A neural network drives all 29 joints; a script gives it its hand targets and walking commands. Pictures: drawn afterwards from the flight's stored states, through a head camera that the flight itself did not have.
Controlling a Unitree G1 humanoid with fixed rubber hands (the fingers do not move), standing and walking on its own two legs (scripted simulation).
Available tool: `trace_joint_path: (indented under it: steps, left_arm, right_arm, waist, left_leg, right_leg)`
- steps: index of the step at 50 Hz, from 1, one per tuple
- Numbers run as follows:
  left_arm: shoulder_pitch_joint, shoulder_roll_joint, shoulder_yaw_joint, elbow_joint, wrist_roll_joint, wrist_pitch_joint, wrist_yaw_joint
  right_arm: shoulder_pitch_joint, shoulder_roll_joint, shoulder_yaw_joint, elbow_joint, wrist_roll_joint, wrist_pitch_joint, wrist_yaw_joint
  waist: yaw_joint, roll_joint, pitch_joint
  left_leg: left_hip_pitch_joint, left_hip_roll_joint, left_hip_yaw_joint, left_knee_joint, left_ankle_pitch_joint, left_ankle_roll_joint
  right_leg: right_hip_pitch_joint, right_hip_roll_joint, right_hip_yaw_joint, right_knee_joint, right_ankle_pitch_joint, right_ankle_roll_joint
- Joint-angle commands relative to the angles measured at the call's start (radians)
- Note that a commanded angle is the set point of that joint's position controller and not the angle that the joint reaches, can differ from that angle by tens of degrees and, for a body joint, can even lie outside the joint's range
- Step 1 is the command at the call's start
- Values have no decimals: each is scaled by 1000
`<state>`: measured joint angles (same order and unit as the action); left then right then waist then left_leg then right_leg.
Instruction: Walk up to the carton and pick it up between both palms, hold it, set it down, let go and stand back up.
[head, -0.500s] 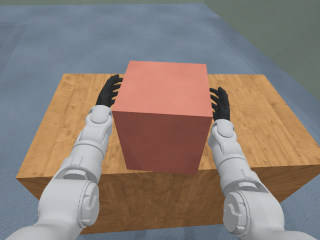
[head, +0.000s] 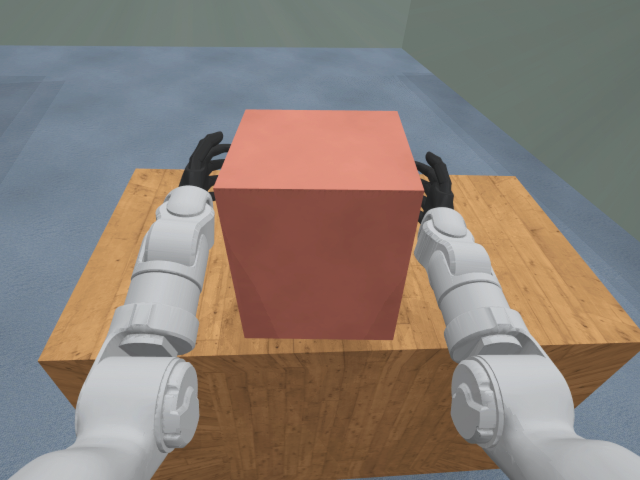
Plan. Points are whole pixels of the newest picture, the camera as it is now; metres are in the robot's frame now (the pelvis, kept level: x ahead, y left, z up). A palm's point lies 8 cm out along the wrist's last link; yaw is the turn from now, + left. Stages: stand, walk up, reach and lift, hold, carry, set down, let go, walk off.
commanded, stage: reach and lift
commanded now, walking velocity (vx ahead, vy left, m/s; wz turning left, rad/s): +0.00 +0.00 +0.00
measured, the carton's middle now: (320, 225) +0.43 -0.02 +0.13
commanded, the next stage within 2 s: hold in 1.26 s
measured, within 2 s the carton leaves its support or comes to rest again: neither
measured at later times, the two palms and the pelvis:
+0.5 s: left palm (188, 177) +0.41 +0.14 +0.22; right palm (436, 198) +0.40 -0.16 +0.20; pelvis +0.00 +0.00 +0.00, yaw +0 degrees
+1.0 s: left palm (181, 171) +0.41 +0.15 +0.23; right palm (434, 185) +0.41 -0.15 +0.22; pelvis +0.01 +0.00 +0.00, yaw +0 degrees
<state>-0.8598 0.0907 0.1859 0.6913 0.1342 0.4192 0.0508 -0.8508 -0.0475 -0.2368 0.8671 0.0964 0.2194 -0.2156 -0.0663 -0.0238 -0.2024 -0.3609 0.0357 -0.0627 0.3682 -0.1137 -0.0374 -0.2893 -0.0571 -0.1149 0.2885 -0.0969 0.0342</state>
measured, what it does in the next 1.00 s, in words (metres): stands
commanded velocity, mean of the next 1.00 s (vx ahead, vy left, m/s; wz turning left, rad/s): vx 0.00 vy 0.00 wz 0.00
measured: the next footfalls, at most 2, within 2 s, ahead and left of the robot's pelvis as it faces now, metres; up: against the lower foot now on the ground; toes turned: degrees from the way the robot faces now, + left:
none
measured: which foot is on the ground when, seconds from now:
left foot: down 0.00-1.00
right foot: down 0.00-1.00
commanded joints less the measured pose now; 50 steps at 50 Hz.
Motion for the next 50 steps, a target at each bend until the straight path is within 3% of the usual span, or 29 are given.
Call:
trace_joint_path:
  steps: [1, 2, 5, 7, 10, 13, 14, 15, 18, 21, 22, 24, 26, 29, 30, 32, 33, 34, 35, 36, 37, 38, 43, 44, 45, 46, 47, 48, 50]
  left_arm:
    - [-788, -755, -312, -327, -92, -34, -111]
    - [-800, -761, -327, -350, -105, -33, -104]
    - [-830, -789, -327, -298, -98, 4, -90]
    - [-796, -768, -269, -213, -72, 28, -107]
    - [-828, -788, -286, -292, -87, 50, -93]
    - [-807, -790, -296, -291, -102, 68, -92]
    - [-737, -769, -262, -252, -71, 81, -95]
    - [-765, -756, -242, -198, -66, 86, -109]
    - [-794, -757, -250, -279, -60, 101, -108]
    - [-796, -747, -261, -289, -85, 98, -97]
    - [-741, -771, -292, -290, -89, 114, -96]
    - [-760, -784, -319, -386, -102, 121, -95]
    - [-791, -794, -400, -507, -151, 115, -90]
    - [-777, -770, -397, -468, -149, 140, -88]
    - [-812, -785, -416, -484, -155, 135, -88]
    - [-868, -797, -442, -523, -170, 144, -84]
    - [-843, -757, -397, -464, -158, 144, -87]
    - [-860, -760, -380, -467, -148, 152, -84]
    - [-828, -759, -362, -440, -141, 163, -89]
    - [-841, -772, -404, -512, -160, 161, -85]
    - [-847, -753, -381, -458, -157, 163, -90]
    - [-838, -762, -386, -476, -163, 166, -88]
    - [-835, -751, -392, -504, -164, 182, -93]
    - [-814, -761, -379, -461, -165, 186, -99]
    - [-785, -736, -351, -446, -139, 192, -104]
    - [-820, -782, -419, -552, -199, 187, -99]
    - [-806, -763, -397, -501, -174, 194, -93]
    - [-795, -801, -422, -564, -186, 199, -92]
    - [-838, -802, -464, -642, -210, 200, -78]
  right_arm:
    - [-967, 646, 464, -435, 149, -33, 143]
    - [-955, 643, 452, -423, 147, -36, 147]
    - [-1021, 652, 438, -385, 150, -14, 157]
    - [-1013, 622, 387, -299, 121, 8, 165]
    - [-1093, 643, 419, -398, 169, 3, 171]
    - [-1037, 608, 411, -366, 176, 23, 166]
    - [-999, 602, 410, -338, 172, 34, 166]
    - [-1033, 598, 385, -302, 152, 42, 161]
    - [-989, 601, 373, -269, 173, 56, 163]
    - [-1076, 621, 441, -386, 216, 57, 156]
    - [-1041, 585, 443, -395, 218, 67, 146]
    - [-1056, 616, 487, -483, 256, 64, 135]
    - [-1020, 617, 535, -558, 292, 83, 119]
    - [-1016, 624, 532, -563, 303, 103, 110]
    - [-995, 627, 509, -523, 293, 116, 109]
    - [-997, 631, 509, -513, 277, 131, 120]
    - [-994, 640, 499, -459, 283, 143, 122]
    - [-987, 627, 485, -423, 284, 152, 127]
    - [-989, 615, 491, -426, 293, 156, 127]
    - [-993, 626, 503, -450, 307, 150, 127]
    - [-983, 602, 483, -414, 298, 165, 127]
    - [-1020, 626, 524, -485, 322, 161, 121]
    - [-975, 599, 524, -495, 351, 189, 109]
    - [-1030, 611, 534, -523, 345, 189, 107]
    - [-1037, 607, 552, -546, 350, 189, 104]
    - [-1082, 646, 586, -652, 383, 175, 98]
    - [-1024, 614, 562, -592, 374, 196, 95]
    - [-1067, 630, 586, -684, 409, 190, 92]
    - [-1054, 639, 607, -701, 419, 199, 92]
  waist:
    - [-14, 47, -454]
    - [-28, 69, -500]
    - [-9, 88, -416]
    - [-6, 41, -313]
    - [21, 67, -426]
    - [-12, 80, -404]
    - [2, 54, -395]
    - [-10, 34, -329]
    - [-15, 87, -342]
    - [7, 57, -456]
    - [-14, 72, -426]
    - [9, 96, -512]
    - [-40, 110, -573]
    - [-32, 92, -524]
    - [-49, 102, -491]
    - [-39, 126, -493]
    - [-39, 87, -458]
    - [-29, 131, -438]
    - [-26, 120, -417]
    - [-30, 138, -483]
    - [-35, 99, -442]
    - [-25, 95, -486]
    - [-41, 148, -483]
    - [-36, 95, -490]
    - [3, 89, -504]
    - [-17, 88, -604]
    - [-15, 115, -526]
    - [-23, 140, -593]
    - [-19, 158, -639]
  left_leg:
    - [408, -85, 45, -6, 204, 11]
    - [431, -88, 46, 7, 225, -1]
    - [397, -84, 40, -13, 129, 3]
    - [351, -82, 48, -53, 0, 25]
    - [358, -83, 50, -46, 50, 23]
    - [394, -83, 44, -29, 94, 6]
    - [397, -82, 42, -34, 92, 17]
    - [361, -84, 52, -52, 27, 25]
    - [374, -79, 47, -57, 41, 16]
    - [397, -91, 52, -16, 136, 16]
    - [419, -89, 42, -4, 177, 8]
    - [448, -94, 42, 22, 295, -8]
    - [506, -92, 23, 68, 405, -35]
    - [445, -92, 28, 56, 300, -26]
    - [444, -88, 21, 47, 264, -30]
    - [428, -84, 21, 37, 225, -31]
    - [404, -81, 25, 23, 167, -19]
    - [389, -82, 18, 5, 148, -19]
    - [377, -81, 23, 3, 149, -16]
    - [418, -80, 21, 20, 231, -28]
    - [400, -80, 23, 17, 195, -28]
    - [409, -86, 25, 25, 228, -21]
    - [422, -92, 17, 46, 286, -40]
    - [418, -88, 21, 40, 263, -30]
    - [394, -92, 32, 30, 238, -16]
    - [423, -94, 24, 53, 327, -25]
    - [409, -95, 21, 50, 301, -32]
    - [437, -91, 15, 74, 370, -36]
    - [479, -90, 11, 89, 406, -47]
  right_leg:
    - [366, 118, 54, 0, 112, 15]
    - [358, 125, 54, 1, 136, 13]
    - [291, 123, 47, -19, 0, 1]
    - [282, 116, 51, -41, -118, 2]
    - [331, 120, 47, -17, -62, 3]
    - [301, 134, 40, -28, -40, -1]
    - [308, 132, 49, -32, -26, -5]
    - [294, 120, 55, -44, -78, 0]
    - [309, 128, 44, -32, -73, -1]
    - [341, 135, 54, -20, 14, 3]
    - [343, 135, 59, -24, 47, 2]
    - [390, 144, 58, -4, 163, 8]
    - [395, 151, 67, 11, 256, 14]
    - [349, 151, 66, -1, 175, 14]
    - [311, 153, 60, -5, 118, 14]
    - [305, 144, 60, -3, 77, 9]
    - [296, 143, 69, -12, 44, 4]
    - [286, 137, 64, -7, 20, 3]
    - [298, 137, 66, -9, 35, 0]
    - [319, 141, 63, 4, 96, 5]
    - [309, 143, 65, -7, 67, 5]
    - [332, 145, 61, -5, 112, 8]
    - [333, 144, 68, 3, 163, 11]
    - [340, 149, 69, -4, 147, 9]
    - [364, 144, 76, -1, 148, 11]
    - [402, 150, 76, 24, 250, 7]
    - [386, 145, 76, 17, 220, 12]
    - [395, 156, 79, 26, 259, 4]
    - [366, 162, 77, 27, 279, 10]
